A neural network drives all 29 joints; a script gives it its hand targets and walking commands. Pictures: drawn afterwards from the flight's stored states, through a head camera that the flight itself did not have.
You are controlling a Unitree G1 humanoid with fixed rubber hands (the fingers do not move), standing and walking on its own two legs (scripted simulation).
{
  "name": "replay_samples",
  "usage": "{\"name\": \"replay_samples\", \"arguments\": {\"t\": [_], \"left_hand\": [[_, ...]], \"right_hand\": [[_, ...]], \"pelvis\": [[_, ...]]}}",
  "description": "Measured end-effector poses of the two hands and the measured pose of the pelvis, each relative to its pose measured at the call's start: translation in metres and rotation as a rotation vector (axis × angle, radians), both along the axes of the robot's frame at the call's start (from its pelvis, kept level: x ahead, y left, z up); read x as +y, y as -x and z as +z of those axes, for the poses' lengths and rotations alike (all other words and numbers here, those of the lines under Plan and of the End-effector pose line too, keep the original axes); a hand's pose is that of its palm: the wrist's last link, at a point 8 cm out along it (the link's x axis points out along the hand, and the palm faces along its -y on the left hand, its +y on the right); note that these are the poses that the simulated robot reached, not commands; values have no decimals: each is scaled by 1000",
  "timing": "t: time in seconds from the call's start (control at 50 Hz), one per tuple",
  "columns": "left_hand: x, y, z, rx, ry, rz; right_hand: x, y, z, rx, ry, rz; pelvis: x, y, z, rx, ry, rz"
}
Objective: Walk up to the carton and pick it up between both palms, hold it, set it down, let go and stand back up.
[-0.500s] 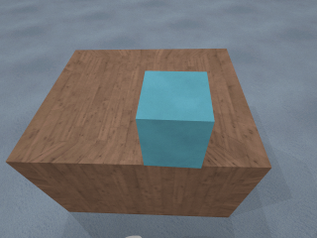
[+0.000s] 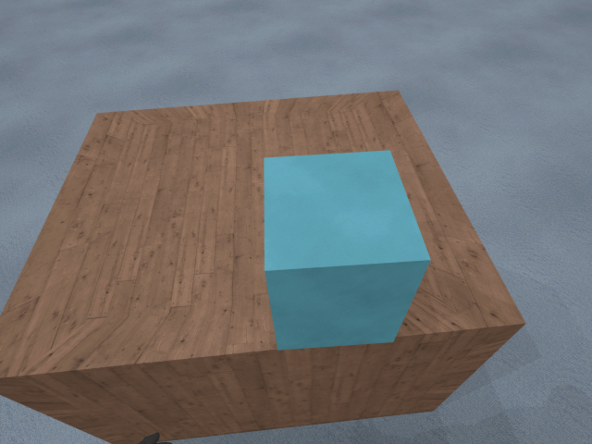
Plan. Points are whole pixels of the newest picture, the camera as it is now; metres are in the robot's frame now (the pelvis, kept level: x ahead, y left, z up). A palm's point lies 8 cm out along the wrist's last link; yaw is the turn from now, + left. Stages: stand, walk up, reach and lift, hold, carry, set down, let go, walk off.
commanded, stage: walk up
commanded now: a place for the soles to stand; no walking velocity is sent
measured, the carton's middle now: (331, 254) +0.40 -0.04 -0.01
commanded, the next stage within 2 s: reach and lift in 1.68 s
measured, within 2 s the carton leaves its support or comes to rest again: neither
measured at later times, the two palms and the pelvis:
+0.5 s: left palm out of the picture +0.12 +0.23 -0.11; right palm out of the picture +0.08 -0.27 -0.10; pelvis +0.02 -0.01 +0.00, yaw -4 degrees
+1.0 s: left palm out of the picture +0.12 +0.21 -0.11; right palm out of the picture +0.04 -0.32 -0.11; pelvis +0.01 -0.04 +0.00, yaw -6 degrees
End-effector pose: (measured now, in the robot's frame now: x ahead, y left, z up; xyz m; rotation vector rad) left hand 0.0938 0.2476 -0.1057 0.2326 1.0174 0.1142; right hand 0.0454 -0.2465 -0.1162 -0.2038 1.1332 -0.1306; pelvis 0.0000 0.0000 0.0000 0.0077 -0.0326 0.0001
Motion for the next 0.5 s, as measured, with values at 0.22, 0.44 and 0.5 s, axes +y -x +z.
{"name": "replay_samples", "arguments": {"t": [0.22, 0.44, 0.5], "left_hand": [[-7, -41, 8, -34, 2, -45], [-12, -29, 0, 40, 0, -48], [-13, -24, -2, 57, -3, -49]], "right_hand": [[-9, -45, 16, -106, 20, 5], [-24, -41, 17, -82, 41, -23], [-27, -35, 15, -68, 40, -34]], "pelvis": [[-2, -16, 5, 15, -1, -35], [-9, -20, 5, 17, -1, -66], [-11, -20, 5, 15, -1, -72]]}}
